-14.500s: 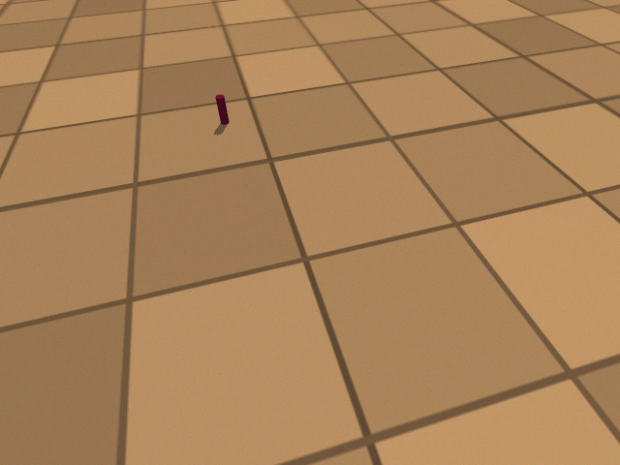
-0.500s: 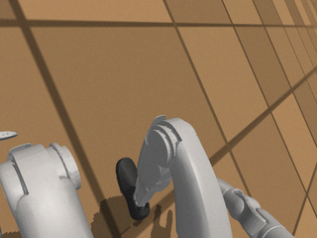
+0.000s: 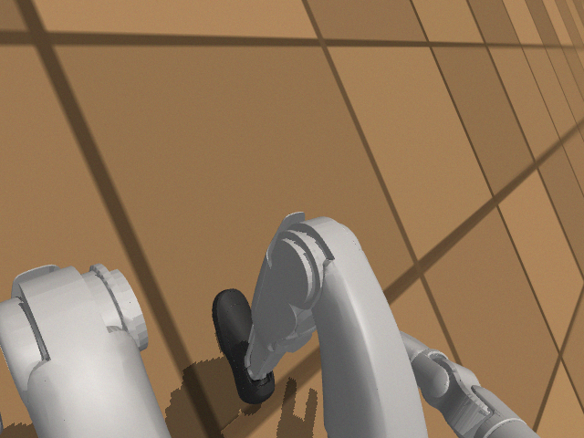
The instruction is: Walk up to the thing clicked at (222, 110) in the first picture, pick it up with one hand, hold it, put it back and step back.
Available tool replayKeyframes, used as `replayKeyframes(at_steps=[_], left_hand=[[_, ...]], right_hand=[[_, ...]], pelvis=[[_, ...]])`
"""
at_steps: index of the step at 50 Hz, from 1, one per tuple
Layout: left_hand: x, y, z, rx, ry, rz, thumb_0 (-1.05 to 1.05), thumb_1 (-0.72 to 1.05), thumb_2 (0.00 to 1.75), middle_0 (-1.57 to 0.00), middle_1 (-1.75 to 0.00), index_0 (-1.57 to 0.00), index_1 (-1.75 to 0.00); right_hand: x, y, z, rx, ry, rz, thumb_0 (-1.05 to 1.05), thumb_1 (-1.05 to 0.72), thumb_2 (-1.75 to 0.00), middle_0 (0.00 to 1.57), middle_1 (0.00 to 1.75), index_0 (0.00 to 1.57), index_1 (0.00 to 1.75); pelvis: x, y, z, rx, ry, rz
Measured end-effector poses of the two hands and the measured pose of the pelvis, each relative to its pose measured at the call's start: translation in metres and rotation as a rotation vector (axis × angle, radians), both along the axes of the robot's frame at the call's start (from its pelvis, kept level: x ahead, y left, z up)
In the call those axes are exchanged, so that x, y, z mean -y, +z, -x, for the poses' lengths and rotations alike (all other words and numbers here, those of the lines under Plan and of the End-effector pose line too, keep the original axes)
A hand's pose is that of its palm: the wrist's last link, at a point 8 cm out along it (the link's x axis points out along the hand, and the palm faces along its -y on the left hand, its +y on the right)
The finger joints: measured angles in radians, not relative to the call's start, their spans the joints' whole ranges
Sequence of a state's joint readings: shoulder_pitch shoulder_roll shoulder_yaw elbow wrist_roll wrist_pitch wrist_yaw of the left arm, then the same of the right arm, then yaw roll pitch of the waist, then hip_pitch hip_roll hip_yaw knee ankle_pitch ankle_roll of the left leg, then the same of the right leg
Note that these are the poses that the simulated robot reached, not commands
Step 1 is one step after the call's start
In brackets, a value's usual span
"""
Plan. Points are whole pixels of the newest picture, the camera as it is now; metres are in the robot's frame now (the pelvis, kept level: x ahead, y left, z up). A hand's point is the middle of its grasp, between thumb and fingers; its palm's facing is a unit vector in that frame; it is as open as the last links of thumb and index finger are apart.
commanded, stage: settle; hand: left
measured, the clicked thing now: out of the picture +0.43 +0.28 -0.20
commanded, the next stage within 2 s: lift in 1.88 s
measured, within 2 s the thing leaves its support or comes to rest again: leaves its support in 0.38 s
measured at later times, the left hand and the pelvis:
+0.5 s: hand out of the picture +0.42 +0.27 -0.16, palm faces +0.30 -0.95 +0.00, open 6.9 cm; pelvis +0.00 +0.00 +0.00, yaw +1 degrees
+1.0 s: hand out of the picture +0.40 +0.30 -0.04, palm faces +0.27 -0.96 -0.06, open 6.8 cm; pelvis +0.01 -0.01 +0.03, yaw +6 degrees
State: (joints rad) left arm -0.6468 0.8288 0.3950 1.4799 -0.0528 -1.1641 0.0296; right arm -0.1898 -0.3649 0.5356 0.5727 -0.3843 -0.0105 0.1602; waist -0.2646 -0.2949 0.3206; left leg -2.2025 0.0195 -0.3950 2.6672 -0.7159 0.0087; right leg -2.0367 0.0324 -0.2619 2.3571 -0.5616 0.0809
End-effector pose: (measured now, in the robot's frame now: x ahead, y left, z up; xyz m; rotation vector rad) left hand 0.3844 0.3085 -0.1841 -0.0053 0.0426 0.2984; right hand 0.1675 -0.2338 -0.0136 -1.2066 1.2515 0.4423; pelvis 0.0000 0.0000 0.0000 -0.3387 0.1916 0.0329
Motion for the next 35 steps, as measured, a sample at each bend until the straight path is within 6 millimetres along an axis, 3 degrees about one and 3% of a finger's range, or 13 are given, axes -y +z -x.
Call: replayKeyframes(at_steps=[4,9,20,26,35], left_hand=[[-0.001,0.0,-0.003,-0.002,0.003,0.0,0.01,0.16,0.81,-0.87,-0.95,-0.85,-0.96],[0.001,0.0,-0.006,-0.003,-0.003,0.001,0.01,0.09,0.99,-0.87,-1.08,-0.85,-1.08],[0.001,0.006,-0.006,0.014,0.006,0.004,0.01,0.02,1.08,-0.91,-1.06,-0.88,-1.07],[-0.007,0.026,-0.004,0.044,0.007,-0.015,0.01,0.02,1.09,-0.92,-1.05,-0.89,-1.06],[-0.02,0.07,0.006,0.062,-0.007,-0.042,0.01,0.01,1.09,-0.93,-1.05,-0.91,-1.06]], right_hand=[[0.0,0.0,0.0,0.002,-0.002,0.002,-0.01,-0.86,-0.89,0.2,0.3,0.21,0.3],[0.0,0.0,0.001,-0.004,-0.005,0.001,-0.01,-0.87,-0.89,0.2,0.3,0.21,0.3],[0.004,-0.002,0.004,-0.011,-0.03,0.001,-0.01,-0.88,-0.89,0.2,0.3,0.21,0.3],[0.005,-0.002,0.004,0.006,-0.068,-0.023,-0.01,-0.88,-0.9,0.2,0.3,0.21,0.3],[0.005,-0.002,-0.007,0.071,-0.143,-0.105,0.0,-0.88,-0.89,0.21,0.3,0.21,0.3]], pelvis=[[0.0,0.0,0.0,0.0,0.0,0.001],[0.0,0.0,-0.001,-0.002,0.0,0.003],[0.002,0.001,-0.001,-0.008,0.004,-0.003],[0.004,0.005,-0.001,-0.028,0.012,-0.014],[0.006,0.014,-0.003,-0.089,0.03,-0.037]])
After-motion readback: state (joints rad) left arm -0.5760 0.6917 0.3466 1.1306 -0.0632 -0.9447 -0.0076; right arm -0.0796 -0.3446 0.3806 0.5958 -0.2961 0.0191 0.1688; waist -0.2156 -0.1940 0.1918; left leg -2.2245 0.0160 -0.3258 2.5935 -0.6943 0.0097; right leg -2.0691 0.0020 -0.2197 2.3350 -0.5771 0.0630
